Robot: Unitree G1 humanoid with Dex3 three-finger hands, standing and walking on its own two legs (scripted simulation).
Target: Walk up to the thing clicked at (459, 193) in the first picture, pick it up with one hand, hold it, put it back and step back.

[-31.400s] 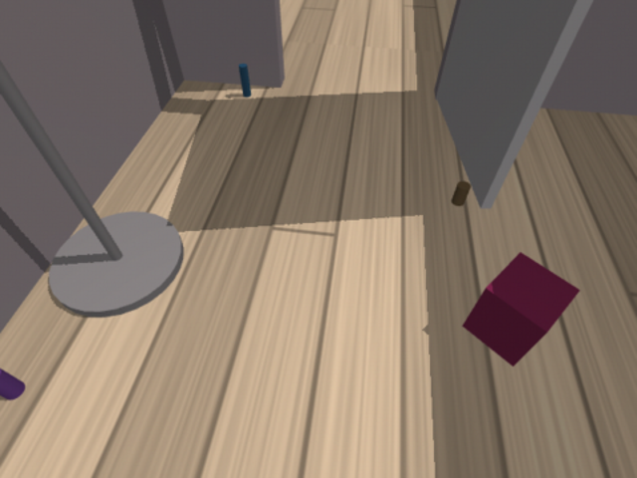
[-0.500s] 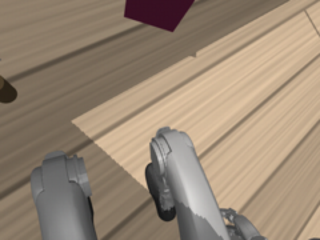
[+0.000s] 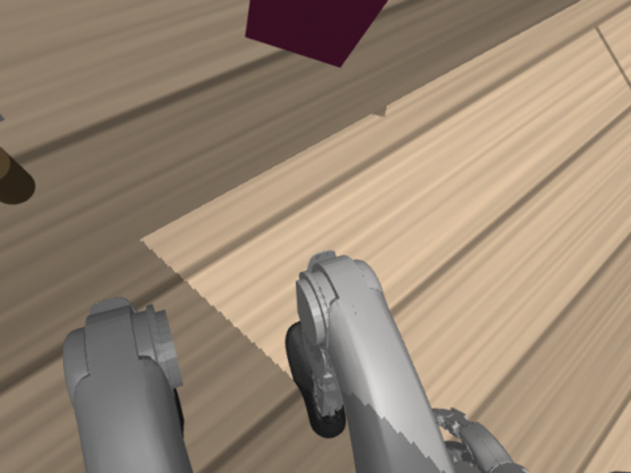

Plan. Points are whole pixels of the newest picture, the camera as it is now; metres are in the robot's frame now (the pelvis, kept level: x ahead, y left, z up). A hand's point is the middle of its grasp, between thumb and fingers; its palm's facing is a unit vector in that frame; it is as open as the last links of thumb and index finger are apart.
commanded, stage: rise first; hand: left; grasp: from above
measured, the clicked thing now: out of the picture +0.52 +0.32 -0.28
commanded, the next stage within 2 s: none
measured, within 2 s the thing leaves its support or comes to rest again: neither
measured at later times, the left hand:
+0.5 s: hand out of the picture +0.47 +0.36 -0.16, palm faces -0.44 -0.09 -0.89, open 14.3 cm
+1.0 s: hand out of the picture +0.47 +0.36 -0.15, palm faces -0.44 -0.09 -0.89, open 14.3 cm
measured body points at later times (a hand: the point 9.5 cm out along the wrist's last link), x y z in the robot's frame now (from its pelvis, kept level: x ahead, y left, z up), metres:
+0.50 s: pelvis +0.00 +0.00 +0.01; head +0.25 +0.10 +0.37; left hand +0.49 +0.36 -0.10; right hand +0.06 -0.27 -0.08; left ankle +0.08 +0.13 -0.29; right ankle +0.11 -0.13 -0.29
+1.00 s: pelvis +0.00 +0.00 +0.01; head +0.25 +0.10 +0.37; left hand +0.49 +0.36 -0.10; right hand +0.05 -0.27 -0.08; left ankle +0.08 +0.13 -0.29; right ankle +0.11 -0.13 -0.29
